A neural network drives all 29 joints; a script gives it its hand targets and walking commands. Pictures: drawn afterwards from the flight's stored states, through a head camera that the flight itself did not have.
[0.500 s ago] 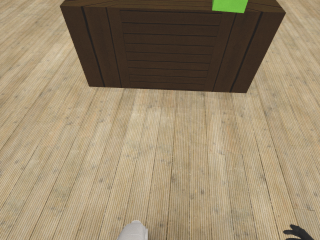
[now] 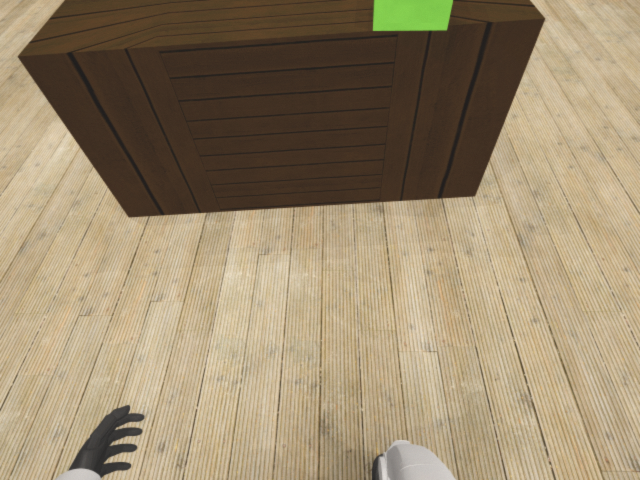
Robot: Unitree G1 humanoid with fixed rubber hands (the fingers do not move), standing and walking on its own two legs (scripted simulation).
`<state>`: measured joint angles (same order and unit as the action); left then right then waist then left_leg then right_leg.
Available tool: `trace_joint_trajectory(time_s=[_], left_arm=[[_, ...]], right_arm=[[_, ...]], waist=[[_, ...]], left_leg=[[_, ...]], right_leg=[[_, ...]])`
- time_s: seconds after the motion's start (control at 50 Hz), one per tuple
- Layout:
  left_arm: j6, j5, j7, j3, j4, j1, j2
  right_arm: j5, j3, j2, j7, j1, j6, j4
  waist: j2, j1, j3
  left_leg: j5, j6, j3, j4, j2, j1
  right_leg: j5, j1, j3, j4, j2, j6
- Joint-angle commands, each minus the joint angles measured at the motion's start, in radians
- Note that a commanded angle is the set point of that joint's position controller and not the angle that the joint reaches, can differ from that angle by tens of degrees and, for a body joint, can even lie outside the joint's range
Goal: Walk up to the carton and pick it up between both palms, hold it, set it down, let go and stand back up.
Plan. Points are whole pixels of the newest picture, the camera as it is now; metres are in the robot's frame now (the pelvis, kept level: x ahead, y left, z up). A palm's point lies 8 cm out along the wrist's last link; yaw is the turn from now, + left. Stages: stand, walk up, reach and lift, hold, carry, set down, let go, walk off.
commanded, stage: walk up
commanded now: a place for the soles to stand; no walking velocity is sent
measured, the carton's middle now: out of the picture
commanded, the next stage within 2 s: none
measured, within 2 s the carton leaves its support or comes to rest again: neither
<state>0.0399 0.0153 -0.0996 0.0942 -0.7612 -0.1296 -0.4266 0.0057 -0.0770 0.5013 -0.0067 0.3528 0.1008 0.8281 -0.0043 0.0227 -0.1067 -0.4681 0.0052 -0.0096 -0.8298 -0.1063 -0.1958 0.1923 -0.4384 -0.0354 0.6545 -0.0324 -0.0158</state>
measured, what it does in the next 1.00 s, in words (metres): walks ahead: left foot, then right foot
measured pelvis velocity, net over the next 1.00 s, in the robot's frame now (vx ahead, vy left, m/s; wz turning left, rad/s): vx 0.33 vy -0.15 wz -0.03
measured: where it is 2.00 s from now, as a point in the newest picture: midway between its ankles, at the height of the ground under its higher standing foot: (402, 351)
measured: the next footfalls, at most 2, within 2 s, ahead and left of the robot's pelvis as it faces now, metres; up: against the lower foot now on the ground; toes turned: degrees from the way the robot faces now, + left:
left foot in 0.42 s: +0.28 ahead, +0.08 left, +0.00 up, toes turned +5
right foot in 0.84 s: +0.42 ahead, -0.25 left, +0.00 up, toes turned -2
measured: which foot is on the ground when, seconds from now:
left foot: up 0.00-0.40, down 0.42-0.86, up 0.88-1.00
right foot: down 0.00-0.44, up 0.46-0.82, down 0.84-1.00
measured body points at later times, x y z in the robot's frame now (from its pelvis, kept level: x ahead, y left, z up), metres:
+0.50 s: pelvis +0.19 -0.03 +0.01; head +0.21 +0.00 +0.46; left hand +0.23 +0.28 -0.12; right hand +0.31 -0.37 -0.05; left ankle +0.24 +0.08 -0.72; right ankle +0.12 -0.12 -0.67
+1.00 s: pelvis +0.33 -0.15 +0.02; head +0.35 -0.15 +0.47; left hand +0.43 +0.18 -0.07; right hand +0.40 -0.49 -0.08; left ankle +0.31 +0.01 -0.64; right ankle +0.38 -0.25 -0.72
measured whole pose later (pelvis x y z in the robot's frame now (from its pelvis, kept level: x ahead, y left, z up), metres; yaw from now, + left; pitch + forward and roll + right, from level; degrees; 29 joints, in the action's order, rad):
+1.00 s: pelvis +0.33 -0.15 +0.02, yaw -1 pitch -2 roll +2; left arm 0.02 0.01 -0.07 0.08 -0.78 -0.26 -0.42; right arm 0.01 -0.05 0.46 -0.01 0.33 0.08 0.81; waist 0.02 -0.03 -0.08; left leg -0.44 0.02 0.03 -1.09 -0.06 -0.43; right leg 0.22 -0.29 -0.01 0.54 -0.03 -0.04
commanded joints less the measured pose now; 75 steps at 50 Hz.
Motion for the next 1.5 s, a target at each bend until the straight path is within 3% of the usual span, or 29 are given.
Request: trace_joint_trajectory(time_s=[0.0,0.08,0.18,0.24,0.32,0.38,0.4,0.42,0.46,0.52,0.6,0.74,0.8,0.84,0.86,0.9,0.92,0.94,1.0,1.06,1.16,1.22,1.26,1.28,1.3,1.32,1.36,1.42,1.48], left_arm=[[0.000,-0.009,0.032,0.096,0.028,-0.135,-0.325],[0.022,-0.002,0.038,0.054,0.040,-0.077,-0.204],[0.029,-0.001,0.022,0.043,0.045,-0.150,-0.214],[0.018,0.012,0.018,0.039,0.037,-0.232,-0.229],[0.015,0.007,0.022,0.033,0.050,-0.230,-0.205],[0.007,-0.008,0.022,0.021,0.062,-0.237,-0.177],[0.014,-0.010,0.030,0.004,0.070,-0.245,-0.141],[0.017,-0.012,0.029,-0.011,0.082,-0.280,-0.090],[-0.009,0.019,0.050,0.020,0.081,-0.221,-0.232],[-0.012,0.010,0.033,0.017,0.048,-0.209,-0.183],[-0.028,-0.015,0.006,0.021,0.088,-0.158,-0.127],[-0.035,0.003,-0.020,0.036,0.097,-0.015,-0.146],[-0.029,-0.007,-0.010,0.042,0.023,-0.176,-0.149],[0.000,0.014,0.023,0.096,-0.036,-0.347,-0.270],[0.009,0.013,0.035,0.082,-0.004,-0.310,-0.330],[-0.007,-0.005,0.040,0.096,0.032,-0.202,-0.334],[-0.010,-0.015,0.045,0.075,0.044,-0.156,-0.259],[-0.007,-0.006,0.047,0.057,0.043,-0.121,-0.231],[0.013,-0.008,0.048,0.049,0.037,-0.132,-0.227],[0.017,-0.006,0.045,0.031,0.039,-0.186,-0.196],[-0.006,0.003,0.027,0.033,0.055,-0.235,-0.215],[-0.013,-0.004,0.035,0.033,0.079,-0.203,-0.241],[-0.012,-0.004,0.034,-0.005,0.093,-0.173,-0.156],[-0.008,-0.003,0.030,-0.017,0.098,-0.217,-0.081],[-0.013,0.011,0.047,0.010,0.090,-0.228,-0.189],[-0.019,0.009,0.056,0.014,0.080,-0.196,-0.237],[-0.015,0.013,0.051,0.017,0.057,-0.184,-0.228],[-0.025,-0.004,0.036,0.019,0.034,-0.249,-0.179],[-0.015,-0.018,0.036,-0.005,0.049,-0.180,-0.125]], right_arm=[[0.008,-0.036,0.189,-0.013,0.076,-0.008,-0.035],[-0.005,-0.021,0.134,0.006,0.099,-0.008,-0.027],[0.013,-0.037,0.116,0.027,-0.009,-0.020,-0.056],[0.008,-0.048,0.130,0.025,-0.121,-0.017,-0.067],[0.011,-0.029,0.092,0.017,-0.088,0.004,-0.068],[0.014,-0.042,0.117,-0.005,0.032,0.029,-0.032],[0.022,-0.065,0.174,-0.016,0.137,0.038,-0.008],[0.026,-0.083,0.239,-0.025,0.160,0.041,-0.036],[-0.011,-0.095,0.281,-0.028,0.139,0.025,-0.041],[-0.025,-0.055,0.173,-0.033,0.055,0.029,-0.066],[-0.016,-0.055,0.200,-0.026,0.021,0.041,-0.068],[0.000,-0.072,0.236,-0.015,0.021,0.036,-0.092],[0.011,-0.073,0.250,-0.022,-0.057,0.016,-0.103],[0.014,-0.027,0.111,-0.016,0.083,0.006,-0.093],[0.000,-0.006,0.065,-0.014,0.130,0.001,-0.113],[0.007,-0.032,0.179,-0.030,0.074,-0.012,-0.064],[-0.002,-0.035,0.183,-0.021,0.036,-0.012,-0.050],[-0.005,-0.040,0.163,-0.017,0.051,-0.015,-0.037],[-0.002,-0.034,0.146,0.008,0.082,-0.026,-0.032],[0.008,-0.026,0.103,0.010,0.019,-0.025,-0.046],[0.013,-0.037,0.125,0.003,-0.089,-0.006,-0.062],[0.018,-0.031,0.089,-0.006,0.013,0.004,-0.034],[0.027,-0.057,0.155,-0.024,0.145,0.021,0.006],[0.030,-0.082,0.231,-0.032,0.184,0.027,-0.014],[0.012,-0.093,0.282,-0.035,0.144,0.022,-0.054],[-0.006,-0.080,0.277,-0.026,0.105,0.022,-0.045],[-0.010,-0.062,0.191,-0.017,0.082,0.025,-0.044],[-0.011,-0.050,0.152,-0.017,0.058,0.024,-0.052],[0.008,-0.042,0.138,-0.004,-0.024,0.009,-0.067]], waist=[[0.216,-0.093,0.155],[0.128,-0.024,0.054],[0.197,-0.066,0.001],[0.109,-0.115,0.039],[0.117,-0.079,0.036],[-0.048,0.002,0.113],[-0.177,0.045,0.212],[-0.279,0.026,0.254],[-0.085,0.054,0.181],[0.039,-0.003,0.061],[-0.132,-0.044,0.017],[-0.157,0.000,0.091],[-0.095,-0.113,0.139],[0.290,-0.175,0.193],[0.412,-0.113,0.192],[0.309,-0.091,0.102],[0.145,-0.064,0.045],[0.119,-0.045,0.016],[0.118,-0.023,0.036],[0.173,-0.053,0.036],[0.123,-0.098,0.045],[0.084,-0.026,0.061],[-0.026,0.054,0.117],[-0.252,0.061,0.227],[-0.160,0.045,0.142],[-0.097,0.026,0.050],[-0.009,0.011,-0.027],[-0.089,-0.006,0.050],[-0.187,-0.020,-0.042]], left_leg=[[-0.039,0.040,-0.016,-0.409,0.045,-0.442],[0.138,0.028,-0.026,-0.228,0.007,-0.326],[0.187,0.001,0.061,-0.019,-0.008,-0.316],[0.225,-0.001,0.041,0.111,0.000,-0.308],[0.261,0.011,0.068,0.194,0.034,-0.220],[0.278,0.038,0.089,0.443,0.090,0.114],[0.269,0.083,-0.062,0.459,-0.046,0.298],[0.331,0.159,-0.424,0.450,-0.287,0.459],[0.297,0.312,-0.541,0.493,-0.405,0.350],[0.712,0.210,-0.176,0.469,-0.225,0.234],[0.798,0.166,0.017,0.521,-0.128,-0.028],[0.401,0.145,-0.014,0.471,-0.144,-0.046],[0.313,0.127,-0.009,0.313,-0.165,-0.071],[0.081,0.067,0.090,-0.169,0.001,-0.293],[-0.076,0.017,0.072,-0.348,0.115,-0.482],[-0.091,0.024,0.004,-0.360,0.037,-0.469],[-0.004,0.026,-0.024,-0.343,0.004,-0.394],[0.054,0.024,-0.036,-0.295,-0.011,-0.366],[0.184,0.021,0.021,-0.206,0.018,-0.314],[0.148,-0.003,0.054,-0.038,0.012,-0.319],[0.170,0.011,0.094,0.174,0.058,-0.197],[0.258,0.034,0.118,0.281,0.090,-0.023],[0.215,0.066,0.007,0.382,0.032,0.232],[0.062,0.136,-0.375,0.512,-0.225,0.410],[0.044,0.260,-0.603,0.567,-0.390,0.325],[0.056,0.310,-0.572,0.586,-0.407,0.195],[0.197,0.255,-0.355,0.591,-0.305,0.086],[0.574,0.158,-0.113,0.503,-0.145,0.137],[0.670,0.168,0.060,0.495,-0.065,-0.070]], right_leg=[[0.528,0.380,0.630,-0.437,-0.337,-0.217],[-0.003,0.182,0.226,-0.347,-0.138,-0.153],[0.291,0.110,0.213,-0.475,-0.175,-0.200],[0.328,0.189,0.259,-0.451,-0.174,-0.179],[0.139,0.198,0.220,-0.397,-0.177,-0.187],[-0.259,0.157,0.123,-0.058,-0.091,-0.134],[-0.176,0.043,0.064,0.156,-0.017,-0.078],[0.308,-0.164,0.047,0.339,0.064,-0.025],[0.354,-0.296,0.113,0.484,0.005,-0.015],[0.193,-0.220,0.121,0.446,-0.025,-0.012],[0.036,-0.058,0.086,0.339,-0.029,-0.002],[-0.050,0.067,0.038,0.044,-0.075,-0.022],[-0.008,0.235,0.051,-0.114,-0.060,-0.030],[0.054,0.553,0.158,-0.251,-0.091,-0.039],[0.021,0.588,0.552,-0.340,-0.295,-0.107],[0.231,0.384,0.558,-0.374,-0.323,-0.235],[0.243,0.260,0.454,-0.389,-0.262,-0.218],[0.133,0.214,0.327,-0.354,-0.189,-0.177],[-0.022,0.217,0.260,-0.379,-0.132,-0.098],[0.017,0.213,0.187,-0.380,-0.155,-0.213],[0.113,0.198,0.215,-0.334,-0.154,-0.207],[0.070,0.102,0.199,-0.232,-0.163,-0.159],[-0.070,-0.030,0.109,0.059,-0.055,-0.115],[0.224,-0.191,0.035,0.305,0.055,-0.047],[0.336,-0.299,0.071,0.434,0.053,-0.022],[0.320,-0.282,0.133,0.467,-0.006,-0.021],[0.257,-0.212,0.146,0.443,-0.031,-0.017],[0.127,-0.154,0.070,0.383,-0.023,0.001],[0.030,-0.040,-0.007,0.175,-0.018,0.011]])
